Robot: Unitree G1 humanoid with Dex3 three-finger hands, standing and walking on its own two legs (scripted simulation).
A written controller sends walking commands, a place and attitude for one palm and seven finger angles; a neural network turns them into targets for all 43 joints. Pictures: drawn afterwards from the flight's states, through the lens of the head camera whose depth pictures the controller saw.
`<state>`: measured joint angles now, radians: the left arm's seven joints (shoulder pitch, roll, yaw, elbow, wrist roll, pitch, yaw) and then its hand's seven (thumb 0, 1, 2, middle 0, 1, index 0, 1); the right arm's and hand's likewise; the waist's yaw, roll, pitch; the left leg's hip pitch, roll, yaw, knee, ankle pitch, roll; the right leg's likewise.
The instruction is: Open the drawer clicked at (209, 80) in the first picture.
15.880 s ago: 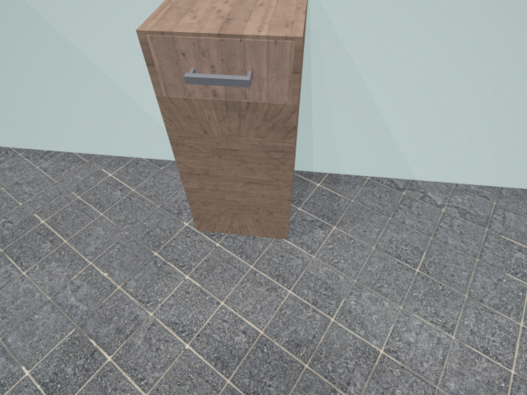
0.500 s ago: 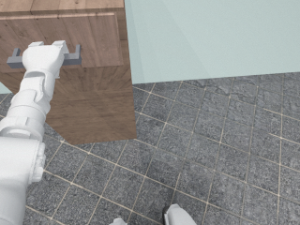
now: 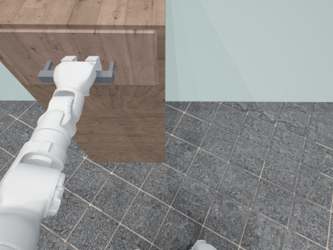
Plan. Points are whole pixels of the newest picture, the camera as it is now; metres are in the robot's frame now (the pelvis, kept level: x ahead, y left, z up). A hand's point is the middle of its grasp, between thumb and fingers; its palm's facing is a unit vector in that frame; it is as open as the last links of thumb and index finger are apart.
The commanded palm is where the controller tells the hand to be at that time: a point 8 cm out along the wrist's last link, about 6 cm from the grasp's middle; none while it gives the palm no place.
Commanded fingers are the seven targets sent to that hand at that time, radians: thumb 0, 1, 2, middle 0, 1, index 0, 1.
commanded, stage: pull the drawer open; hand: left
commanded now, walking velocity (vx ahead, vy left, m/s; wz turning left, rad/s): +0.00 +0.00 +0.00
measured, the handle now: (79, 70) +0.54 +0.22 +0.07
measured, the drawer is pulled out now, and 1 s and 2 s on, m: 0.01 0.04 0.04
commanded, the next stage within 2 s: none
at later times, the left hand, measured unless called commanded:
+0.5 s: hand (84, 91) +0.49 +0.20 +0.05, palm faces -0.06 -0.01 -1.00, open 5.5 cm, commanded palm +0.45 +0.21 +0.10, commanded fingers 0.00 0.90 0.90 -0.40 -1.35 -0.40 -1.35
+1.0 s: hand (81, 103) +0.46 +0.20 +0.05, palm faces -0.01 -0.04 -1.00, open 5.5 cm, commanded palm +0.43 +0.21 +0.10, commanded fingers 0.00 0.90 0.90 -0.40 -1.35 -0.40 -1.35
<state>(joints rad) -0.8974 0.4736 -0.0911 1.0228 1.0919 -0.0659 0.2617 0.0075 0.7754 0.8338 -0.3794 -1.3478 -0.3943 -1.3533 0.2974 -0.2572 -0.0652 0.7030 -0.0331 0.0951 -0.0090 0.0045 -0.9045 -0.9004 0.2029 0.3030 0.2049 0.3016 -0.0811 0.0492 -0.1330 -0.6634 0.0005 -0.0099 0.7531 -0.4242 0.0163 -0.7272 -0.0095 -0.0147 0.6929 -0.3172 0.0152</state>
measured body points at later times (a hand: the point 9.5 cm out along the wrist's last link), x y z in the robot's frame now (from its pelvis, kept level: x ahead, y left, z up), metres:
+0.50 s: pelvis -0.02 +0.00 +0.00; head +0.09 -0.02 +0.44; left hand +0.49 +0.20 +0.10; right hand -0.06 -0.28 -0.13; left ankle -0.06 +0.11 -0.71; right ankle -0.01 -0.13 -0.71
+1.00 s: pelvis +0.02 +0.01 +0.01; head +0.09 +0.00 +0.45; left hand +0.45 +0.20 +0.10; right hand +0.09 -0.26 -0.12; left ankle -0.06 +0.11 -0.71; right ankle -0.01 -0.13 -0.71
